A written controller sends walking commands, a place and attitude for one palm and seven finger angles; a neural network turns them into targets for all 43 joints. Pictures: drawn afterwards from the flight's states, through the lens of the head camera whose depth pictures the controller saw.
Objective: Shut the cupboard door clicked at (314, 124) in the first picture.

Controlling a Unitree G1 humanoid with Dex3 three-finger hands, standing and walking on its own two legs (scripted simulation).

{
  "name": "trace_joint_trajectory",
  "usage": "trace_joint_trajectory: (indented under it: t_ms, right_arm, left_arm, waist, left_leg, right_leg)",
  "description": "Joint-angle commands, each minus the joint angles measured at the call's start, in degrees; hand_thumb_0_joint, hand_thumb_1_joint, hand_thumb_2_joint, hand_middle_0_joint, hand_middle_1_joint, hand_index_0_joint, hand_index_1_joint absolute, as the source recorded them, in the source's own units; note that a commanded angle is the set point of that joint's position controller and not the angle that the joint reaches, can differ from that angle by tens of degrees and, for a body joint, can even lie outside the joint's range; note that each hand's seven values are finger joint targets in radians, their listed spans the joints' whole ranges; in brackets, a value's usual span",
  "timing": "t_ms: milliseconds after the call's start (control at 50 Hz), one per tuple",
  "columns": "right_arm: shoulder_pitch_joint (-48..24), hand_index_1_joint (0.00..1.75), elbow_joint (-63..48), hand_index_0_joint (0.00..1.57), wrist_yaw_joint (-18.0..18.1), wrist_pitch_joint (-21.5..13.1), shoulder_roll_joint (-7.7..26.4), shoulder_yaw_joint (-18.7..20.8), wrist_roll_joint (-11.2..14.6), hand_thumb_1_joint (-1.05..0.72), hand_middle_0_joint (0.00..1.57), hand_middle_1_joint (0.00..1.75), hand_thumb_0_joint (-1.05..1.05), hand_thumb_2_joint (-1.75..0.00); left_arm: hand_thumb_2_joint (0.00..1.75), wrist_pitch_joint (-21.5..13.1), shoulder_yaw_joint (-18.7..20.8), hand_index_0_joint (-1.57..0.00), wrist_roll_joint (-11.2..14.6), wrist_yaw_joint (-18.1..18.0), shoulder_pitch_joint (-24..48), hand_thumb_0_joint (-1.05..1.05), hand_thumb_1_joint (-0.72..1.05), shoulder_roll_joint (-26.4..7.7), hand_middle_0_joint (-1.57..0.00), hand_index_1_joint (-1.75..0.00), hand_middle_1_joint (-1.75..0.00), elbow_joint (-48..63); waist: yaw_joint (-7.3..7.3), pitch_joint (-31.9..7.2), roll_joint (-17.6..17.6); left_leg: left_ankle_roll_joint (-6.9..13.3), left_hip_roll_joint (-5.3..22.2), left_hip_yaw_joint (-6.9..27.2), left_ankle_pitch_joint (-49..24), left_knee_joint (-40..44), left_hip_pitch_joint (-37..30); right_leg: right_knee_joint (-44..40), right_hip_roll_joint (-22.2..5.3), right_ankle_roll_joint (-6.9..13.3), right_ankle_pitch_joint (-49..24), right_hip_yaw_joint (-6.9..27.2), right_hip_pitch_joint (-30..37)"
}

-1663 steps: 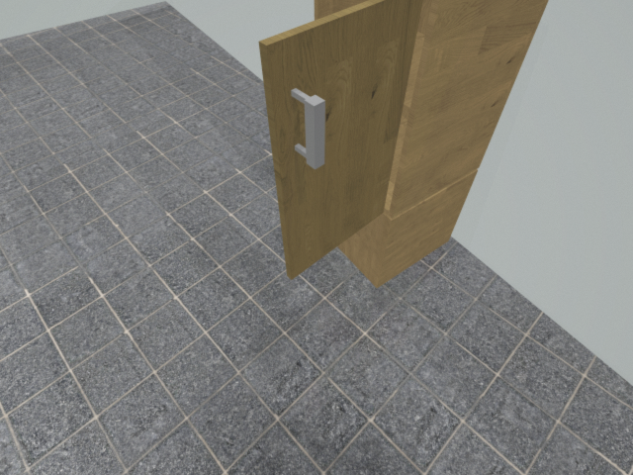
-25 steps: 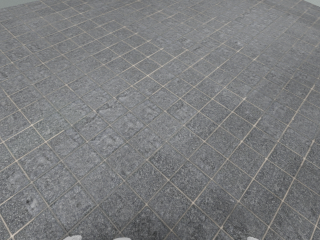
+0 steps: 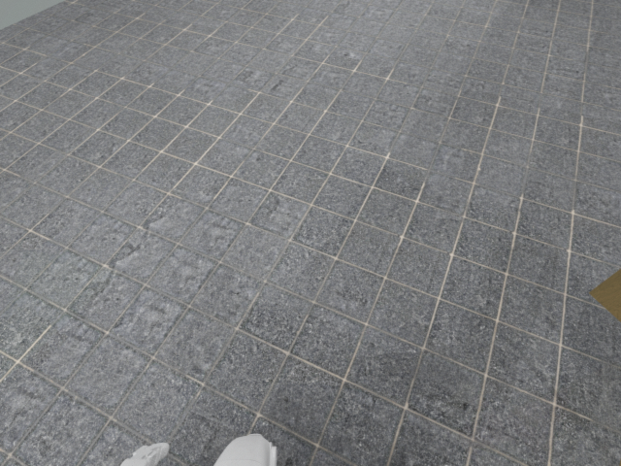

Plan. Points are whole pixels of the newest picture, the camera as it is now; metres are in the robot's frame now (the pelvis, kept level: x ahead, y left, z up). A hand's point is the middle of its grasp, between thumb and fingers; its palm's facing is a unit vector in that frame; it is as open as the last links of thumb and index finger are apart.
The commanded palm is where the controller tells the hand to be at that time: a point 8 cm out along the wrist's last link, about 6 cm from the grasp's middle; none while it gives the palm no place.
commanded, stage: turn to face it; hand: left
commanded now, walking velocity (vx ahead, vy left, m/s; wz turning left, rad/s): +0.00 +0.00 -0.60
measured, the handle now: out of the picture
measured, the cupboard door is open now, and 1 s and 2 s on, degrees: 64 64 64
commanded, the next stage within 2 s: take the last steps up to it in 1.62 s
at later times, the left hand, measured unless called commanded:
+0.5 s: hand (204, 412) +0.20 +0.18 -0.16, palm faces -0.31 -0.92 -0.25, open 7.4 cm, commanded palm none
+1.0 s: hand (237, 379) +0.26 +0.15 -0.18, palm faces -0.54 -0.82 -0.19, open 7.4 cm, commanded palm none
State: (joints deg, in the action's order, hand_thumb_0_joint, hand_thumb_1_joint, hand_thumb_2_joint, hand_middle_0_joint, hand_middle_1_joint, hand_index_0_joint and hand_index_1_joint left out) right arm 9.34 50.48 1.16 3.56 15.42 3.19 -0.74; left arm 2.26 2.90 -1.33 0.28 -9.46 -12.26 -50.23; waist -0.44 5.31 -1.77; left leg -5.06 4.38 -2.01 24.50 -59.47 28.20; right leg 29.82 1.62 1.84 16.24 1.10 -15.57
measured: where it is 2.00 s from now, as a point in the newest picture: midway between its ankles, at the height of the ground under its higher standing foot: outside the picture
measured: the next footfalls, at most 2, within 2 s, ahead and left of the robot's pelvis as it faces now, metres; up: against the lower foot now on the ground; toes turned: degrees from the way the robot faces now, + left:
left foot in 0.18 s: +0.08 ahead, +0.14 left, +0.00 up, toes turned -4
right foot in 0.52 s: +0.01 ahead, -0.12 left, +0.00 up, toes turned -24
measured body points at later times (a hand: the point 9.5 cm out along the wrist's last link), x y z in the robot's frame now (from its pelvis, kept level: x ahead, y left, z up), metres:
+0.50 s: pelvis +0.03 +0.01 +0.00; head +0.08 +0.00 +0.44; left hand +0.22 +0.23 -0.14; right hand +0.00 -0.26 -0.14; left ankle +0.04 +0.14 -0.74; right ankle -0.02 -0.10 -0.72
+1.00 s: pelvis +0.07 +0.02 +0.00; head +0.13 +0.02 +0.44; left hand +0.29 +0.19 -0.16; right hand +0.00 -0.24 -0.12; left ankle +0.13 +0.11 -0.74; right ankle -0.05 -0.07 -0.67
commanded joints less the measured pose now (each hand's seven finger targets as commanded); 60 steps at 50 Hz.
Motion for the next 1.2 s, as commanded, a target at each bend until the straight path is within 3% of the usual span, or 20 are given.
trace_joint_trajectory:
  t_ms: [0,100,120,140,160,260,420,460,480,500,520,560,620,760,820,840,860,880,1000,1180]
  right_arm:
    - [-1.7,0.30,-5.6,0.20,0.0,-1.9,3.3,0.6,0.2,-0.90,0.20,0.30,0.00,-0.90]
    - [4.0,0.30,-4.4,0.20,0.5,-2.8,3.6,0.5,0.5,-0.90,0.20,0.30,0.00,-0.90]
    - [5.7,0.30,-4.1,0.20,0.6,-3.3,5.6,0.9,0.3,-0.90,0.20,0.30,0.00,-0.90]
    - [7.3,0.30,-4.4,0.20,0.8,-3.8,11.4,1.7,-0.8,-0.90,0.20,0.30,0.00,-0.90]
    - [8.8,0.30,-5.1,0.20,0.9,-3.6,13.7,2.0,-1.0,-0.90,0.20,0.30,0.00,-0.90]
    - [2.9,0.30,-6.2,0.20,1.4,-3.8,8.7,0.8,-1.4,-0.90,0.20,0.30,0.00,-0.90]
    - [5.5,0.30,-3.6,0.20,0.3,-3.0,10.6,2.3,-1.2,-0.90,0.20,0.30,0.00,-0.90]
    - [3.9,0.30,-3.6,0.20,0.1,-2.9,11.0,2.5,-0.8,-0.90,0.20,0.30,0.00,-0.90]
    - [3.4,0.30,-4.2,0.20,-0.2,-2.9,9.9,2.6,-0.3,-0.90,0.20,0.30,0.00,-0.90]
    - [2.1,0.30,-6.6,0.20,-0.4,-2.8,5.0,1.3,0.2,-0.90,0.20,0.30,0.00,-0.90]
    - [-0.6,0.30,-8.2,0.20,-0.1,-1.9,4.9,0.7,0.0,-0.90,0.20,0.30,0.00,-0.90]
    - [-2.6,0.30,-7.3,0.20,0.8,-2.0,5.0,0.6,0.1,-0.90,0.20,0.30,0.00,-0.90]
    - [0.5,0.30,-4.6,0.20,0.0,-1.9,4.5,0.6,-0.1,-0.90,0.20,0.30,0.00,-0.90]
    - [0.7,0.30,-5.3,0.20,-0.1,-2.2,3.3,0.5,0.3,-0.90,0.20,0.30,0.00,-0.90]
    - [5.7,0.30,-3.9,0.20,0.3,-2.9,4.0,0.5,0.5,-0.90,0.20,0.30,0.00,-0.90]
    - [7.4,0.30,-3.5,0.20,0.6,-3.6,6.8,0.9,0.1,-0.90,0.20,0.30,0.00,-0.90]
    - [8.5,0.30,-3.8,0.20,0.7,-4.0,12.7,2.0,-0.9,-0.90,0.20,0.30,0.00,-0.90]
    - [9.9,0.30,-4.7,0.20,0.8,-3.6,14.1,1.9,-1.1,-0.90,0.20,0.30,0.00,-0.90]
    - [5.6,0.30,-4.7,0.20,1.4,-4.0,8.1,0.7,-1.2,-0.90,0.20,0.30,0.00,-0.90]
    - [7.5,0.30,-1.7,0.20,0.4,-3.4,10.0,2.2,-1.3,-0.90,0.20,0.30,0.00,-0.90]
  left_arm:
    - [0.90,-1.2,3.8,-0.20,-0.1,-0.8,-2.4,0.00,0.90,-12.7,-0.20,-0.30,-0.30,3.6]
    - [0.90,-0.4,4.0,-0.20,0.2,-0.6,1.5,0.00,0.90,-12.5,-0.20,-0.30,-0.30,4.2]
    - [0.90,-0.1,3.5,-0.20,0.5,-0.5,1.5,0.00,0.90,-10.5,-0.20,-0.30,-0.30,4.6]
    - [0.90,0.2,3.0,-0.20,1.0,0.0,-1.1,0.00,0.90,-7.0,-0.20,-0.30,-0.30,5.5]
    - [0.90,-0.2,2.7,-0.20,0.7,0.4,-0.7,0.00,0.90,-7.1,-0.20,-0.30,-0.30,6.7]
    - [0.90,0.9,3.1,-0.20,0.4,1.9,1.5,0.00,0.90,-6.7,-0.20,-0.30,-0.30,5.0]
    - [0.90,0.6,2.2,-0.20,0.2,2.4,3.9,0.00,0.90,-5.4,-0.20,-0.30,-0.30,5.9]
    - [0.90,0.0,2.5,-0.20,0.2,2.2,-0.2,0.00,0.90,-6.3,-0.20,-0.30,-0.30,4.8]
    - [0.90,-0.6,3.1,-0.20,0.0,1.8,-4.5,0.00,0.90,-9.3,-0.20,-0.30,-0.30,3.4]
    - [0.90,-1.4,4.2,-0.20,-0.5,0.9,-7.7,0.00,0.90,-16.0,-0.20,-0.30,-0.30,2.4]
    - [0.90,-1.2,4.4,-0.20,0.3,0.1,-10.0,0.00,0.90,-18.3,-0.20,-0.30,-0.30,1.6]
    - [0.90,-1.2,4.4,-0.20,0.3,-1.1,-6.1,0.00,0.90,-15.4,-0.20,-0.30,-0.30,2.2]
    - [0.90,-1.2,3.4,-0.20,0.2,-1.1,0.0,0.00,0.90,-12.1,-0.20,-0.30,-0.30,4.0]
    - [0.90,-0.9,3.9,-0.20,-0.3,-0.6,0.2,0.00,0.90,-13.9,-0.20,-0.30,-0.30,3.7]
    - [0.90,-0.5,3.8,-0.20,0.2,-0.6,2.4,0.00,0.90,-12.8,-0.20,-0.30,-0.30,3.7]
    - [0.90,-0.1,3.4,-0.20,0.7,-0.5,1.7,0.00,0.90,-10.4,-0.20,-0.30,-0.30,4.5]
    - [0.90,0.2,2.7,-0.20,1.2,0.1,-1.1,0.00,0.90,-6.7,-0.20,-0.30,-0.30,5.2]
    - [0.90,-0.2,2.6,-0.20,0.7,0.4,0.1,0.00,0.90,-7.5,-0.20,-0.30,-0.30,6.3]
    - [0.90,1.0,3.0,-0.20,0.4,1.9,2.0,0.00,0.90,-6.1,-0.20,-0.30,-0.30,4.3]
    - [0.90,0.5,2.1,-0.20,0.2,2.1,4.6,0.00,0.90,-4.6,-0.20,-0.30,-0.30,4.9]
  waist:
    - [1.68,-8.9,9.6]
    - [-1.58,-8.6,9.4]
    - [-2.16,-8.9,4.2]
    - [-1.86,-10.9,-11.2]
    - [-2.47,-10.8,-15.0]
    - [-0.10,-7.6,-8.7]
    - [-1.87,-7.7,-11.5]
    - [0.88,-9.4,-9.0]
    - [3.03,-11.2,-2.9]
    - [4.72,-11.6,16.8]
    - [6.20,-10.0,16.3]
    - [4.20,-8.3,16.7]
    - [0.75,-9.7,11.1]
    - [0.64,-8.5,11.4]
    - [-2.02,-9.3,10.1]
    - [-2.28,-10.7,3.1]
    - [-1.81,-12.1,-14.1]
    - [-2.83,-10.9,-13.5]
    - [-0.71,-8.0,-8.6]
    - [-2.04,-8.4,-11.7]
  left_leg:
    - [-0.2,-1.0,0.7,-0.4,7.6,1.5]
    - [0.9,-2.7,0.2,-10.4,29.3,-14.3]
    - [2.1,1.2,3.8,-13.2,36.8,-20.5]
    - [7.5,14.5,17.1,-19.7,40.5,-27.2]
    - [13.8,23.9,23.5,-26.2,42.0,-25.3]
    - [12.8,15.8,5.3,-40.0,37.6,-22.7]
    - [10.9,16.4,-2.5,-35.5,33.4,-21.4]
    - [7.8,15.0,-4.9,-32.2,27.4,-18.9]
    - [4.8,12.5,-7.1,-26.3,19.7,-13.3]
    - [1.0,3.9,-10.7,1.8,7.1,2.9]
    - [0.4,1.2,-3.8,13.6,-3.1,6.3]
    - [0.5,2.3,2.7,8.6,-9.4,12.1]
    - [-0.4,2.3,1.3,0.7,-4.4,4.5]
    - [0.0,-1.5,-0.4,-0.5,14.1,-2.8]
    - [0.6,-2.4,-0.4,-11.1,30.5,-14.4]
    - [2.3,2.8,4.5,-13.9,38.5,-21.5]
    - [8.1,17.0,18.3,-22.1,40.9,-27.8]
    - [13.9,24.3,22.5,-25.8,41.8,-23.5]
    - [11.7,15.3,2.6,-41.4,37.7,-24.3]
    - [10.9,16.8,-3.5,-37.8,34.1,-23.3]
  right_leg:
    - [-7.1,-14.4,9.7,-30.0,16.1,10.0]
    - [-2.4,-10.9,5.1,-23.2,17.9,0.0]
    - [1.6,-7.0,2.2,-15.3,14.9,-5.5]
    - [12.4,1.4,-1.3,3.6,7.5,-14.4]
    - [25.9,1.9,-2.9,20.9,1.1,-16.3]
    - [35.9,-3.2,-5.0,12.7,-0.8,-16.8]
    - [12.7,-1.5,-3.5,8.2,-7.5,-5.2]
    - [0.4,-0.9,-2.4,-2.2,-8.2,3.1]
    - [-6.0,-4.4,-0.7,-10.0,-3.4,11.9]
    - [-9.7,-19.3,5.1,-27.2,16.3,21.9]
    - [-9.2,-25.7,10.4,-37.5,21.6,16.1]
    - [-7.6,-20.9,11.7,-37.1,20.7,16.2]
    - [-6.4,-15.2,8.8,-33.6,11.3,10.8]
    - [-6.6,-13.9,8.9,-25.9,16.5,6.3]
    - [-1.7,-10.7,4.5,-22.2,16.7,0.7]
    - [3.2,-6.0,1.5,-14.5,13.7,-5.3]
    - [15.2,2.0,-2.1,7.6,5.4,-14.8]
    - [27.8,1.3,-3.0,20.8,1.3,-15.4]
    - [36.2,-3.4,-5.4,10.5,-1.1,-17.0]
    - [12.2,-1.9,-3.3,8.0,-7.2,-5.9]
